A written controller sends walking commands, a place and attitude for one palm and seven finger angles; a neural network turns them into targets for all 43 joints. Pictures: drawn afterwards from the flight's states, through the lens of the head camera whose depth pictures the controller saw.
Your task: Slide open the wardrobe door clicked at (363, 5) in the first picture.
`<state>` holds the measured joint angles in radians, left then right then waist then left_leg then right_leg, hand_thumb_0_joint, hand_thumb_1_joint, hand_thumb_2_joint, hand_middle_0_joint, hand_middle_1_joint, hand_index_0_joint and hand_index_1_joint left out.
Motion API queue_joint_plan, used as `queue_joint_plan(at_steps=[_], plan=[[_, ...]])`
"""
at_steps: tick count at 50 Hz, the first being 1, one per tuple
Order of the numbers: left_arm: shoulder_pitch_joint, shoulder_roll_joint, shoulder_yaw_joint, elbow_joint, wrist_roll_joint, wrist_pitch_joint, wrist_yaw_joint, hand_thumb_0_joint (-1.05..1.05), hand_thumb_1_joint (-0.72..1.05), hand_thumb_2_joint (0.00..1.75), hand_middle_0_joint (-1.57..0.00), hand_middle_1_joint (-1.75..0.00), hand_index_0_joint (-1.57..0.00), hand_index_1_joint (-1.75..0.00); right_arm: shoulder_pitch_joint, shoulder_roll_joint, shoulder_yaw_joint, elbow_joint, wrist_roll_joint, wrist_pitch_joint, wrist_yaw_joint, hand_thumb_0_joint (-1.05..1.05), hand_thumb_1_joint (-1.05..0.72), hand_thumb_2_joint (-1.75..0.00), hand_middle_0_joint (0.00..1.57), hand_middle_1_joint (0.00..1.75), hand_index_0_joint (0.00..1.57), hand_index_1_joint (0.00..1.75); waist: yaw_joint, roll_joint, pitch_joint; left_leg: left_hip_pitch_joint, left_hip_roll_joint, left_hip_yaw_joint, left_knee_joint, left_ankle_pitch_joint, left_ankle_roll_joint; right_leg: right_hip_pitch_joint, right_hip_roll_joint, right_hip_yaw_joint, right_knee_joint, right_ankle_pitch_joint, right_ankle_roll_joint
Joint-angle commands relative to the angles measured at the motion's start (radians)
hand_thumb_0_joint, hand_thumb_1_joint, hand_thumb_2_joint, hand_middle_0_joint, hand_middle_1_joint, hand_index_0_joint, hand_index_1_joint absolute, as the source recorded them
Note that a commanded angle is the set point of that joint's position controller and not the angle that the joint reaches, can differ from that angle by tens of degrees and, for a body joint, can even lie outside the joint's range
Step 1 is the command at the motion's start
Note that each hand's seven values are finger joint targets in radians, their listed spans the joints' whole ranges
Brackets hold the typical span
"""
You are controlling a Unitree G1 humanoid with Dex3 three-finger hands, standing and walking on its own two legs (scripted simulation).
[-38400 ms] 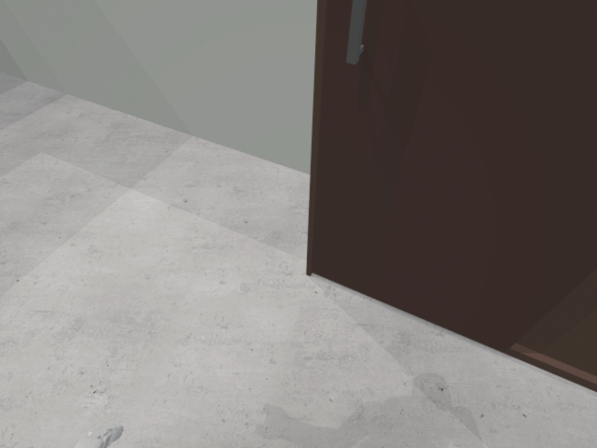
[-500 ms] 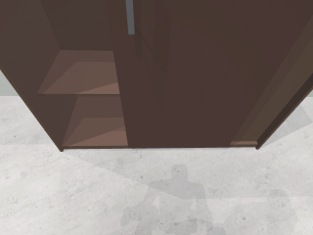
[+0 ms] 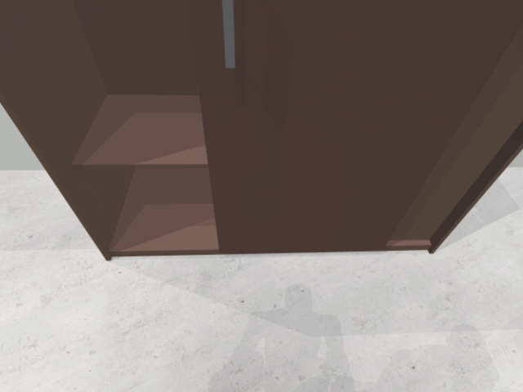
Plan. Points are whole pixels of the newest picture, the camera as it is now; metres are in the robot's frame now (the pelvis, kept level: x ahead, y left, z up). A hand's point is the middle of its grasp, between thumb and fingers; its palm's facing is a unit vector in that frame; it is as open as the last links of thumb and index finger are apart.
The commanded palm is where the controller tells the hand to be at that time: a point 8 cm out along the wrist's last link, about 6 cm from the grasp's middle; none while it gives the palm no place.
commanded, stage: let the arm hang, fingers relaxed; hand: left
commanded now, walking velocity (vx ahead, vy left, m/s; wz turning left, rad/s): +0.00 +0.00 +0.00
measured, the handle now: (228, 4) +0.74 +0.12 +0.25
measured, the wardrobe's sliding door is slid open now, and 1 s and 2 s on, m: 0.47 0.47 0.47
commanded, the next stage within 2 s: look to check the result in 0.10 s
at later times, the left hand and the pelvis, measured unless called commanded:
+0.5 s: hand out of the picture +0.00 +0.18 -0.18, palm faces +0.00 -0.98 -0.20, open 7.4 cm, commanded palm none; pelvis +0.01 +0.00 +0.00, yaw +0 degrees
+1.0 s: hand out of the picture +0.04 +0.19 -0.17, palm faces -0.01 -0.97 -0.23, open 7.4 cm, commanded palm none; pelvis +0.01 -0.01 +0.00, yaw +0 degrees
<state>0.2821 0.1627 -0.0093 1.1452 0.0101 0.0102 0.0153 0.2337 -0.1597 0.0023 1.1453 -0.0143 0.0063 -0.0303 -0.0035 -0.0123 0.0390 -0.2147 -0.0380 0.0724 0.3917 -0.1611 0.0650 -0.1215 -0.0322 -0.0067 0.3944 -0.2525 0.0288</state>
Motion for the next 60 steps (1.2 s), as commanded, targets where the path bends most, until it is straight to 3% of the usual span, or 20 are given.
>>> queue_joint_plan(at_steps=[1,16,26,31,35,41,44,60], plan=[[0.068,0.106,0.019,-0.019,0.005,-0.016,0.013,0.00,0.90,0.90,-0.20,-0.30,-0.20,-0.30,0.030,-0.125,-0.027,-0.037,-0.003,-0.015,-0.005,0.00,-0.90,-0.90,0.20,0.30,0.20,0.30,-0.003,0.021,0.029,0.030,0.144,-0.160,-0.124,-0.087,-0.017,-0.098,-0.062,0.046,-0.076,-0.003,-0.048],[0.062,0.113,0.024,-0.014,0.006,-0.022,0.017,0.00,0.90,0.90,-0.20,-0.30,-0.20,-0.30,0.031,-0.131,-0.032,-0.031,0.000,-0.023,-0.007,0.00,-0.90,-0.90,0.20,0.30,0.20,0.30,-0.004,0.022,0.013,0.056,0.146,-0.155,-0.106,0.003,-0.012,-0.086,-0.068,0.048,-0.073,0.038,-0.049],[0.028,0.133,0.024,-0.020,0.004,-0.031,0.017,0.00,0.90,0.90,-0.20,-0.30,-0.20,-0.30,0.003,-0.145,-0.033,-0.029,-0.001,-0.024,-0.004,0.00,-0.90,-0.90,0.20,0.30,0.20,0.30,-0.007,-0.010,0.007,0.080,0.144,-0.143,-0.086,0.069,-0.014,-0.078,-0.078,0.056,-0.092,0.071,-0.052],[0.007,0.154,0.028,-0.024,0.004,-0.033,0.016,0.00,0.90,0.90,-0.20,-0.30,-0.20,-0.30,-0.014,-0.162,-0.031,-0.029,-0.001,-0.028,-0.003,0.00,-0.90,-0.90,0.20,0.30,0.20,0.30,-0.007,0.022,-0.010,0.092,0.147,-0.143,-0.085,0.100,-0.015,-0.059,-0.081,0.060,-0.097,0.091,-0.054],[-0.006,0.167,0.031,-0.027,0.004,-0.034,0.014,0.00,0.90,0.90,-0.20,-0.30,-0.20,-0.30,-0.029,-0.179,-0.032,-0.034,0.001,-0.027,-0.002,0.00,-0.90,-0.90,0.20,0.30,0.20,0.30,-0.003,0.006,0.011,0.085,0.149,-0.147,-0.092,0.088,-0.016,-0.061,-0.079,0.061,-0.108,0.082,-0.054],[-0.031,0.188,0.033,-0.031,0.003,-0.039,0.012,0.00,0.90,0.90,-0.20,-0.30,-0.20,-0.30,-0.047,-0.198,-0.035,-0.034,0.000,-0.032,-0.001,0.00,-0.90,-0.90,0.20,0.30,0.20,0.30,-0.007,0.007,-0.030,0.111,0.151,-0.148,-0.087,0.133,-0.017,-0.035,-0.088,0.063,-0.112,0.113,-0.055],[-0.043,0.193,0.034,-0.032,0.002,-0.038,0.010,0.00,0.90,0.90,-0.20,-0.30,-0.20,-0.30,-0.060,-0.208,-0.034,-0.034,-0.001,-0.031,-0.001,0.00,-0.90,-0.90,0.20,0.30,0.20,0.30,-0.007,0.018,-0.010,0.104,0.151,-0.148,-0.094,0.122,-0.020,-0.039,-0.086,0.066,-0.121,0.107,-0.057],[-0.086,0.254,0.042,-0.039,0.003,-0.044,0.006,0.00,0.90,0.90,-0.20,-0.30,-0.20,-0.30,-0.107,-0.267,-0.037,-0.043,0.002,-0.034,0.003,0.00,-0.90,-0.90,0.20,0.30,0.20,0.30,-0.003,0.008,-0.043,0.135,0.162,-0.152,-0.100,0.170,-0.022,-0.008,-0.096,0.070,-0.143,0.141,-0.059]])
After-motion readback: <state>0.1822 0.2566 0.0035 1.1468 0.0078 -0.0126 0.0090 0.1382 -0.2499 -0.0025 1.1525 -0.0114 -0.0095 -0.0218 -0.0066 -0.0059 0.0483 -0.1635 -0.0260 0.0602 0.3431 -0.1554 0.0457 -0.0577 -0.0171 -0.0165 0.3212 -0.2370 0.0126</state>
